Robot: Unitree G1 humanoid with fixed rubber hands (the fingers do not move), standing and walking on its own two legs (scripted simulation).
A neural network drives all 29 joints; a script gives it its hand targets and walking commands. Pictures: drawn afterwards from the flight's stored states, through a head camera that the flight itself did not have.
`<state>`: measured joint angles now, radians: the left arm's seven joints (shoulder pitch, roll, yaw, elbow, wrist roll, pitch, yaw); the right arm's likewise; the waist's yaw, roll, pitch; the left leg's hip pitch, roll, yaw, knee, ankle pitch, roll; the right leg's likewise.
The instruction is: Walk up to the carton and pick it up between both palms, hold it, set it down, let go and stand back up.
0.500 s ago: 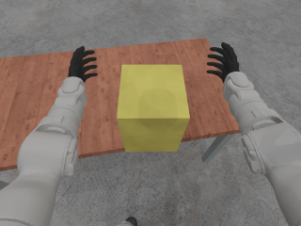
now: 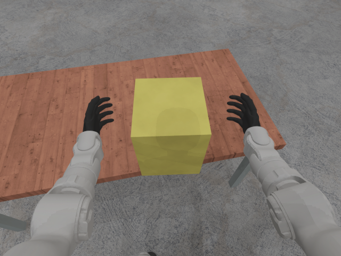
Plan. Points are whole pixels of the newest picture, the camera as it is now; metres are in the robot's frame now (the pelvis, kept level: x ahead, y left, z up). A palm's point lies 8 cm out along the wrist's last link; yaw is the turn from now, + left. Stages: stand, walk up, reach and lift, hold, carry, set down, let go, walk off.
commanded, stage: set down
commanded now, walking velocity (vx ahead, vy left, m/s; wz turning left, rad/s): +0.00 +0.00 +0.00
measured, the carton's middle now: (169, 129) +0.49 +0.06 -0.08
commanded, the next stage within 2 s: none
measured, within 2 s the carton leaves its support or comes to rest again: neither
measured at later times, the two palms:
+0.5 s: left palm (92, 160) +0.32 +0.24 +0.00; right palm (252, 159) +0.36 -0.16 +0.00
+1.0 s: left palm (94, 191) +0.26 +0.23 -0.05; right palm (258, 196) +0.28 -0.18 -0.04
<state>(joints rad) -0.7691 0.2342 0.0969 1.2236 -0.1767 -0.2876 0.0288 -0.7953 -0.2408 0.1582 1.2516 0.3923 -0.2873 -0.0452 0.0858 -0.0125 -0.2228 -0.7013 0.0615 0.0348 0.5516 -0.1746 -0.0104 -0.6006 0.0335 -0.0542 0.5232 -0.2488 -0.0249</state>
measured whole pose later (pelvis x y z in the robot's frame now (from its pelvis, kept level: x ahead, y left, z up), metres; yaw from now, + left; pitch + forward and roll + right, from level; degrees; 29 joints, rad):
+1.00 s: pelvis +0.00 -0.01 +0.00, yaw +1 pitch +8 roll +0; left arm -0.17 0.19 0.09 0.89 -0.15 -0.45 0.02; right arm -0.24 -0.16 0.18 1.07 0.29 -0.58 -0.01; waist 0.02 -0.04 -0.06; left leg -0.53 0.04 0.02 0.64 -0.25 -0.02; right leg -0.45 0.02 -0.04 0.65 -0.35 -0.03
